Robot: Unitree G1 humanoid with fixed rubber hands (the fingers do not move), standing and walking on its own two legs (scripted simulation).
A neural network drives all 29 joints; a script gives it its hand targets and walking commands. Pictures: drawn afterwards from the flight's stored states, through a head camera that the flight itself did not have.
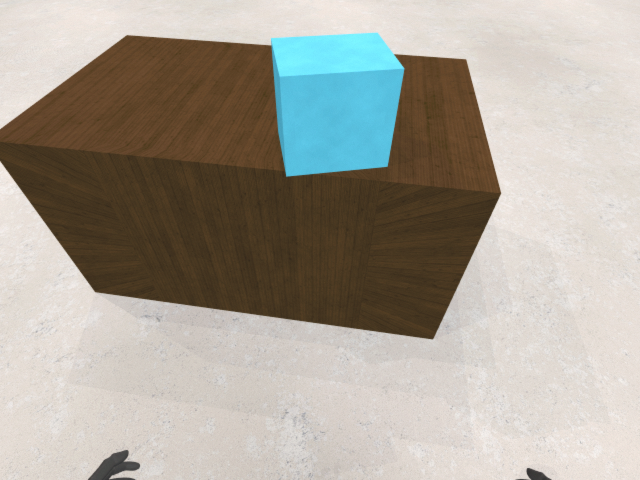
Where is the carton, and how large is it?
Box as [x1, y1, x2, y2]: [271, 33, 403, 176]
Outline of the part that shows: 377,33 271,38 278,132 286,176 387,166 403,67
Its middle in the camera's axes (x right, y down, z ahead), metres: +0.03 -0.32 +0.89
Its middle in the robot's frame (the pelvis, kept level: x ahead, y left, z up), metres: +0.90 +0.01 +0.03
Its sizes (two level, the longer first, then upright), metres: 0.247 0.197 0.236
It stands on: a pedestal, 0.68 m high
